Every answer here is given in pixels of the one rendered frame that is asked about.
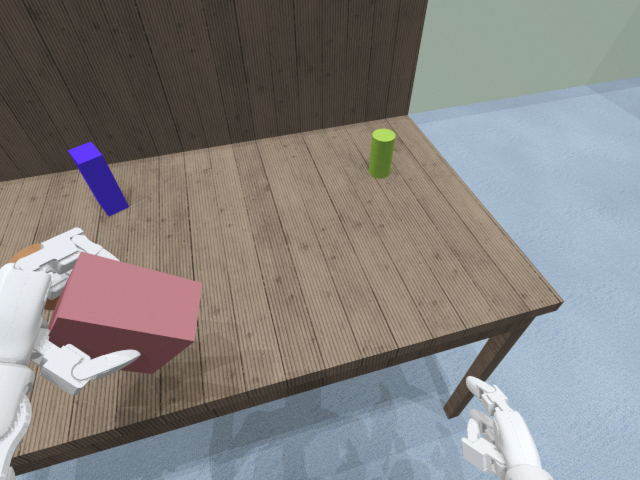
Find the left robot forearm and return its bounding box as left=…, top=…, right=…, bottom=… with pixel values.
left=0, top=362, right=35, bottom=480

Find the sponge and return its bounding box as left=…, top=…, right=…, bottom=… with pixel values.
left=47, top=251, right=202, bottom=374

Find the right robot hand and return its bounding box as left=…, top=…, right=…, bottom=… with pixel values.
left=462, top=376, right=542, bottom=480

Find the left robot hand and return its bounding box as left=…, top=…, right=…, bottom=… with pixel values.
left=0, top=227, right=141, bottom=396

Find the table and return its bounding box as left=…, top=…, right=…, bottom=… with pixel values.
left=0, top=0, right=564, bottom=476

